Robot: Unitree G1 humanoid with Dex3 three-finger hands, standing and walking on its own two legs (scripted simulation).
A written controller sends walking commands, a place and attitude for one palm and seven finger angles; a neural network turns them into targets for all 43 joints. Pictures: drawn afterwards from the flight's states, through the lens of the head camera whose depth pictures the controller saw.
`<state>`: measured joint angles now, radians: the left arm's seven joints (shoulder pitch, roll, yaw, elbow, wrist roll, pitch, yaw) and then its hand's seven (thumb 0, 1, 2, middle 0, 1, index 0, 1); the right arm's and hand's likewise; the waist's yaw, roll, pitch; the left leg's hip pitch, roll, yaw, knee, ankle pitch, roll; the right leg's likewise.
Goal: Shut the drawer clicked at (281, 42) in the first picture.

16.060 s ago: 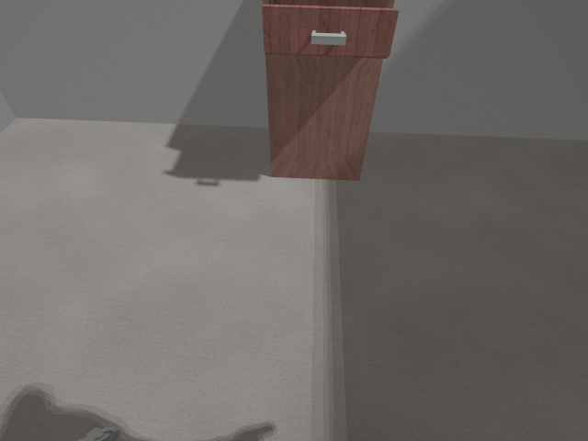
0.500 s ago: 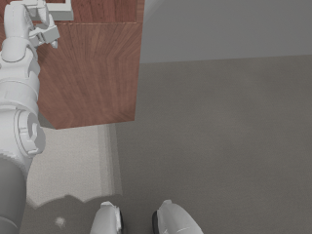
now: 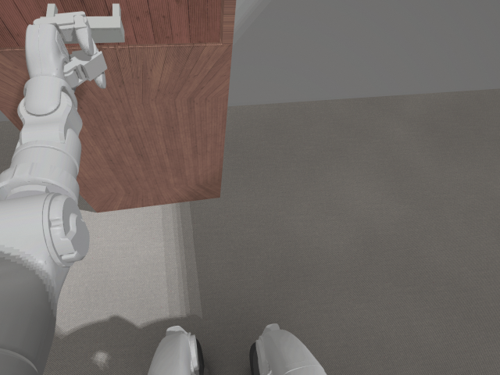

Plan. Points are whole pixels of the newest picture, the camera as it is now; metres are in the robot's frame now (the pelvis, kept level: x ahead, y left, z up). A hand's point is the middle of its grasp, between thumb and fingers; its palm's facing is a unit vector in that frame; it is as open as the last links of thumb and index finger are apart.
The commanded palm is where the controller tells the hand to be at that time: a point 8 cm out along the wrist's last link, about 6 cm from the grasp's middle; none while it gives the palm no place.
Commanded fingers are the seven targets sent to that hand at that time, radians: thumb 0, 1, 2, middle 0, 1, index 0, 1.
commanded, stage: pull the fist back off the drawer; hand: left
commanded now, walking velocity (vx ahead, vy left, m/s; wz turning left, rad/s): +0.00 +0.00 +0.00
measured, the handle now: (84, 20) +0.65 +0.17 +0.11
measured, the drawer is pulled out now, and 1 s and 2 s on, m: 0.00 0.00 0.00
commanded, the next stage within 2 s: draw the hand back to the body in 0.16 s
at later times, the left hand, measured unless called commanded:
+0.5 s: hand (85, 80) +0.51 +0.16 +0.13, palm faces +0.06 -1.00 -0.02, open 3.3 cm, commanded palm +0.45 +0.21 +0.14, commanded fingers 0.00 0.90 0.90 -1.40 -1.60 -1.40 -1.60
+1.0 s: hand (12, 187) +0.33 +0.19 +0.18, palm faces +0.25 -0.94 -0.22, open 3.3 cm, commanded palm +0.29 +0.23 +0.20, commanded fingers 0.00 0.90 0.90 -1.40 -1.60 -1.40 -1.60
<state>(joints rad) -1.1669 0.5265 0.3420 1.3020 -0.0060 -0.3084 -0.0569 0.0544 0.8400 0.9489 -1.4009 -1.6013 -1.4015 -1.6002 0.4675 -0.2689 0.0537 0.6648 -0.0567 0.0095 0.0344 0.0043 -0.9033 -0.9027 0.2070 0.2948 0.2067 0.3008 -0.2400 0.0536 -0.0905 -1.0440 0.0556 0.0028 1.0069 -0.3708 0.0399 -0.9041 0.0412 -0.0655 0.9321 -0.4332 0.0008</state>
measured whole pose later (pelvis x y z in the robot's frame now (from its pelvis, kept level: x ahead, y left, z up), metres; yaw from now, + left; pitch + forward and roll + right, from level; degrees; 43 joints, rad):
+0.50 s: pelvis +0.05 -0.02 +0.03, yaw -1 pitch +16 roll -2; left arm -0.62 0.34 0.32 0.80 -0.14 -0.28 -0.13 0.02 0.90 0.90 -1.40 -1.60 -1.40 -1.60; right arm 0.42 -0.26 0.00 0.60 0.02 0.09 0.03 0.01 -0.91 -0.90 0.20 0.29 0.20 0.30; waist -0.11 0.05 -0.13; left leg -0.72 0.06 0.05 0.84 -0.40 0.02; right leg -0.61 0.05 -0.01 0.78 -0.45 -0.01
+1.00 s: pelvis +0.03 -0.03 +0.07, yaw +1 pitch +0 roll +0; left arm -0.04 0.29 0.15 0.14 -0.10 -0.08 0.04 0.02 0.90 0.90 -1.40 -1.60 -1.40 -1.60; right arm 0.15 -0.25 0.04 0.58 0.04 0.02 -0.07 0.01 -0.90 -0.90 0.20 0.29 0.20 0.30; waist 0.04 0.05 -0.03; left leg -0.27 0.03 0.04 0.51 -0.24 0.00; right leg -0.17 0.03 -0.02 0.49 -0.32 -0.03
